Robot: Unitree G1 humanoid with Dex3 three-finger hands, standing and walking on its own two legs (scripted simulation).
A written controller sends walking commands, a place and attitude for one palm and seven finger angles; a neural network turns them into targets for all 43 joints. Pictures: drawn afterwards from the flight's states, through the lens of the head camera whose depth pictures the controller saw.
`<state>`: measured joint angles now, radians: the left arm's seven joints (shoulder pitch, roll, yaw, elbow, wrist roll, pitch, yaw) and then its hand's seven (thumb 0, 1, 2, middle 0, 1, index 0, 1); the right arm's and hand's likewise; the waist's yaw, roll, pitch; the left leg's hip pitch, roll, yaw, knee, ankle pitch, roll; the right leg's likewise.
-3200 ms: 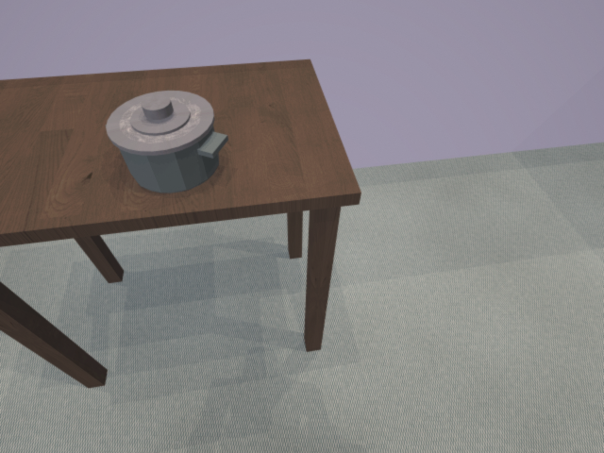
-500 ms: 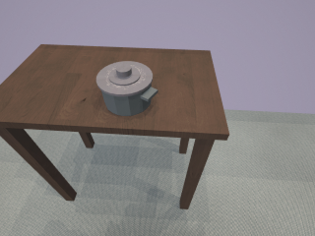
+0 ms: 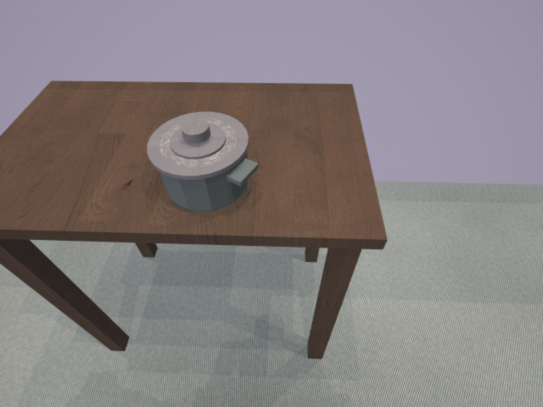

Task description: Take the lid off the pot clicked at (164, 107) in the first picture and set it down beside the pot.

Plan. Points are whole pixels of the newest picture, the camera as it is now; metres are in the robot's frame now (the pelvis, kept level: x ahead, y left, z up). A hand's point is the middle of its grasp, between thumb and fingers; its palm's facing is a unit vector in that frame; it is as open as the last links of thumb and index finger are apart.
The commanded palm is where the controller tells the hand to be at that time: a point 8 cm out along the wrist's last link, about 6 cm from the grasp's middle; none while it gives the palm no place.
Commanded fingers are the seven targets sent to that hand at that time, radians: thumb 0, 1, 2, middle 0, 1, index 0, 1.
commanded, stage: come to a stop and stand still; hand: left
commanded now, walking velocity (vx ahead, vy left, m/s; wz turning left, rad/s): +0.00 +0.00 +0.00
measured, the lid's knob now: (196, 130) +0.50 +0.16 +0.14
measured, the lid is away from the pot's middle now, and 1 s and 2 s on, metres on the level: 0.00 0.00 0.00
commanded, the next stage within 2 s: look again from close up in 0.56 s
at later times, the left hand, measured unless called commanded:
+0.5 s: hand out of the picture +0.07 +0.16 -0.17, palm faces +0.01 -0.98 -0.22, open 7.4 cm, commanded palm none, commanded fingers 0.00 0.90 0.90 -0.20 -0.30 -0.20 -0.30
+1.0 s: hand out of the picture +0.06 +0.16 -0.17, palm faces +0.03 -0.98 -0.20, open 7.4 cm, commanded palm none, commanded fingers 0.00 0.90 0.90 -0.20 -0.30 -0.20 -0.30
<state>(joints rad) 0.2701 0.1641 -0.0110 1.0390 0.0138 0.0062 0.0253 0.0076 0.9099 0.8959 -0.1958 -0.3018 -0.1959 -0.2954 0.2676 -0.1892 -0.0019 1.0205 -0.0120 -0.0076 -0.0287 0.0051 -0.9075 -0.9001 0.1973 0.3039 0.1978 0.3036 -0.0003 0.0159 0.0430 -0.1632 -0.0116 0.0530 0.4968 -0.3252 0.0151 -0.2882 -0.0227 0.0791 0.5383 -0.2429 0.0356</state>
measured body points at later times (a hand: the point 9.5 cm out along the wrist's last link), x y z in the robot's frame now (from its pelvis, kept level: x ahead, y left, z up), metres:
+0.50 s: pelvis +0.03 -0.02 +0.00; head +0.05 -0.03 +0.45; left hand +0.07 +0.21 -0.15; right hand +0.04 -0.25 -0.16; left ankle -0.04 +0.11 -0.73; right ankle +0.03 -0.14 -0.73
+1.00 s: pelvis +0.03 -0.02 +0.00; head +0.05 -0.01 +0.45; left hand +0.06 +0.21 -0.16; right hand +0.04 -0.25 -0.15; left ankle -0.04 +0.11 -0.73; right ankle +0.03 -0.14 -0.73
